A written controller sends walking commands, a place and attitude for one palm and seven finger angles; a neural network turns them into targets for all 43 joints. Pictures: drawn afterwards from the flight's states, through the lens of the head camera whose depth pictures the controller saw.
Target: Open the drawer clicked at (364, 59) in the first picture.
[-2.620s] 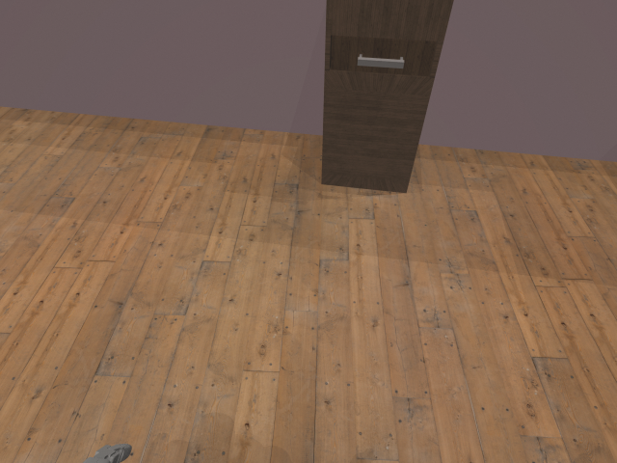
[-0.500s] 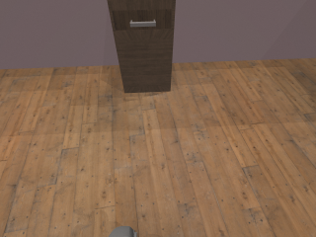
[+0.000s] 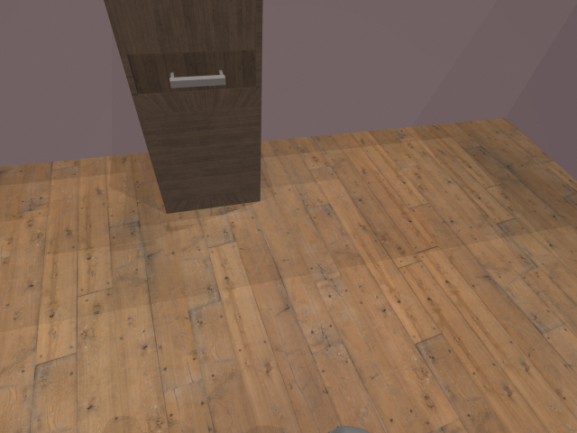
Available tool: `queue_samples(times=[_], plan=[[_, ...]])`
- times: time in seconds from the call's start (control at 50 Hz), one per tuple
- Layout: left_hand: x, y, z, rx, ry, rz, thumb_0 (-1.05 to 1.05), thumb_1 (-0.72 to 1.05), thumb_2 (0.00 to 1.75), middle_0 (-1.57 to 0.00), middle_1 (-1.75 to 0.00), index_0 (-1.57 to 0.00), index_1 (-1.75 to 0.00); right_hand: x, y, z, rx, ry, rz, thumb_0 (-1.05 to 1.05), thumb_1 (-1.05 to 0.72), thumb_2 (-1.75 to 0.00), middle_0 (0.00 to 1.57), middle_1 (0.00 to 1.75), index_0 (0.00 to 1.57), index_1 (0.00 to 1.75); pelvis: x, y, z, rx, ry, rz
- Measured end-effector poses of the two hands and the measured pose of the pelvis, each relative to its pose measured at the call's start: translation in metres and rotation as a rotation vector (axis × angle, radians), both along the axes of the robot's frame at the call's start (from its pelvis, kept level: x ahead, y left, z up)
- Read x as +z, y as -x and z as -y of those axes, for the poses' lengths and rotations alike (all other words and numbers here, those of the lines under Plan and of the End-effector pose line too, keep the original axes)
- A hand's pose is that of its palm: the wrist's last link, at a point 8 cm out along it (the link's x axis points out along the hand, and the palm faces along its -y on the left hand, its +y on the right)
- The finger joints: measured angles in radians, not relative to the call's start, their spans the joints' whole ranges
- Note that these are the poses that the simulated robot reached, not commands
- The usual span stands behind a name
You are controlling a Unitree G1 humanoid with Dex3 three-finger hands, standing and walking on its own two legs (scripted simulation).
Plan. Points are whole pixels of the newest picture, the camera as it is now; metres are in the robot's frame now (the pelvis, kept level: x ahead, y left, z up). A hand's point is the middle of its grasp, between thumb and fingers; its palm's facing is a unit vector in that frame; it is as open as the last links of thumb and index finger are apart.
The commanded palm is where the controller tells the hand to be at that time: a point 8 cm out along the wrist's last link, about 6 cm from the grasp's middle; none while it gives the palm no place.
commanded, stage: walk to a spot facing it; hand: left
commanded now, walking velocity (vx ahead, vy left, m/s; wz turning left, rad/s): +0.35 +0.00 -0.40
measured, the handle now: (197, 77) +1.12 +0.37 -0.11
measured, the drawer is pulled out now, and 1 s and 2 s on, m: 0.00 0.00 0.00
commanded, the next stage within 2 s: turn to face it in 0.62 s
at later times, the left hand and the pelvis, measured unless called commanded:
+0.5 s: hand (249, 320) +0.34 +0.09 -0.17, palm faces -0.16 -0.96 -0.21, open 7.2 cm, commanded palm none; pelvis +0.22 -0.07 -0.01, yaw -11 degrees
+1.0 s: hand (239, 289) +0.42 +0.12 -0.19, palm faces -0.03 -0.99 -0.15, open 7.3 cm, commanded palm none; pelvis +0.40 -0.05 -0.01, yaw -5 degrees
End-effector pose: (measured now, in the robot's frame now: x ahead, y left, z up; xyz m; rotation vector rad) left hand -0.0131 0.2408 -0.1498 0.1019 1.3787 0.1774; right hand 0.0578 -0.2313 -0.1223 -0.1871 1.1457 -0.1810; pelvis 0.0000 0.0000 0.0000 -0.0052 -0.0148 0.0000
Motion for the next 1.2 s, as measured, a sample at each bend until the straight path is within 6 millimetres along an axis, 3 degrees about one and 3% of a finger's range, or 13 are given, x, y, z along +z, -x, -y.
queue_samples(times=[0.1, 0.22, 0.32, 0.38, 0.48, 0.56, 0.64, 0.74, 0.84, 0.9, 0.96, 1.08, 1.2], plan=[[0.011, -0.096, -0.006, -0.07, -0.013, 0.099, 0.0, 0.92, 0.9, -0.2, -0.29, -0.2, -0.3, -0.002, 0.033, 0.009, -0.096, 0.012, -0.163, -0.01, -0.94, -0.9, 0.2, 0.3, 0.21, 0.3, 0.005, -0.042, -0.003, -0.045, -0.01, -0.008], [0.014, -0.208, 0.021, -0.196, -0.004, 0.158, 0.0, 0.92, 0.9, -0.2, -0.29, -0.2, -0.3, -0.011, 0.056, 0.003, -0.213, -0.045, -0.328, 0.0, -0.92, -0.9, 0.2, 0.3, 0.2, 0.3, 0.0, -0.096, 0.009, -0.1, -0.018, -0.011], [0.006, -0.303, 0.064, -0.306, -0.004, 0.217, 0.0, 0.91, 0.9, -0.2, -0.29, -0.2, -0.3, -0.028, 0.052, 0.0, -0.3, -0.122, -0.44, 0.01, -0.91, -0.9, 0.2, 0.3, 0.2, 0.3, -0.017, -0.15, 0.036, -0.145, -0.017, -0.014], [0.0, -0.342, 0.086, -0.32, -0.011, 0.274, 0.0, 0.91, 0.9, -0.2, -0.29, -0.2, -0.3, -0.04, 0.029, 0.008, -0.322, -0.16, -0.474, 0.01, -0.91, -0.9, 0.2, 0.3, 0.2, 0.3, -0.027, -0.178, 0.055, -0.168, -0.017, -0.006], [0.008, -0.354, 0.101, -0.29, -0.014, 0.23, 0.0, 0.91, 0.9, -0.2, -0.29, -0.2, -0.3, -0.037, -0.068, 0.042, -0.295, -0.136, -0.311, 0.01, -0.91, -0.9, 0.2, 0.3, 0.2, 0.3, -0.013, -0.215, 0.071, -0.183, -0.009, 0.011], [0.016, -0.358, 0.093, -0.267, -0.049, 0.174, -0.01, 0.94, 0.9, -0.21, -0.3, -0.21, -0.3, -0.027, -0.157, 0.066, -0.255, -0.104, -0.14, 0.01, -0.91, -0.9, 0.2, 0.3, 0.2, 0.3, -0.003, -0.246, 0.077, -0.189, -0.001, 0.002], [0.015, -0.357, 0.089, -0.237, -0.041, 0.109, -0.01, 0.94, 0.9, -0.2, -0.3, -0.2, -0.3, -0.016, -0.225, 0.086, -0.22, -0.064, -0.049, 0.01, -0.93, -0.9, 0.2, 0.3, 0.2, 0.3, 0.0, -0.278, 0.078, -0.187, 0.011, -0.003], [0.003, -0.354, 0.087, -0.176, -0.003, 0.025, 0.0, 0.92, 0.9, -0.2, -0.29, -0.2, -0.3, -0.007, -0.3, 0.089, -0.148, -0.034, -0.004, 0.01, -0.92, -0.9, 0.19, 0.3, 0.2, 0.3, -0.002, -0.322, 0.074, -0.173, 0.027, -0.001], [-0.019, -0.357, 0.081, -0.114, 0.037, -0.078, 0.0, 0.91, 0.9, -0.2, -0.3, -0.2, -0.3, -0.011, -0.368, 0.074, -0.082, -0.002, 0.02, 0.01, -0.92, -0.9, 0.19, 0.3, 0.2, 0.3, -0.015, -0.37, 0.06, -0.14, 0.04, 0.009], [-0.023, -0.373, 0.075, -0.102, 0.042, -0.106, 0.0, 0.91, 0.9, -0.2, -0.29, -0.2, -0.3, -0.011, -0.386, 0.06, -0.07, -0.004, 0.022, 0.01, -0.91, -0.9, 0.19, 0.3, 0.2, 0.3, -0.016, -0.386, 0.052, -0.135, 0.023, 0.021], [-0.016, -0.403, 0.069, -0.099, 0.033, -0.064, 0.0, 0.91, 0.9, -0.2, -0.29, -0.2, -0.3, -0.009, -0.388, 0.051, -0.087, -0.007, -0.006, 0.0, -0.92, -0.9, 0.2, 0.3, 0.2, 0.3, -0.009, -0.395, 0.048, -0.112, 0.027, 0.021], [0.0, -0.471, 0.061, -0.074, 0.0, 0.106, 0.0, 0.91, 0.9, -0.2, -0.29, -0.2, -0.3, -0.006, -0.383, 0.058, -0.063, 0.003, -0.098, 0.0, -0.94, -0.9, 0.2, 0.3, 0.21, 0.3, -0.001, -0.403, 0.047, -0.05, 0.027, 0.006], [0.016, -0.51, 0.061, -0.057, -0.049, 0.206, 0.0, 0.91, 0.9, -0.2, -0.29, -0.2, -0.3, -0.01, -0.384, 0.072, -0.049, -0.016, -0.135, 0.0, -0.92, -0.9, 0.2, 0.3, 0.21, 0.3, 0.0, -0.41, 0.06, 0.011, 0.021, -0.013]])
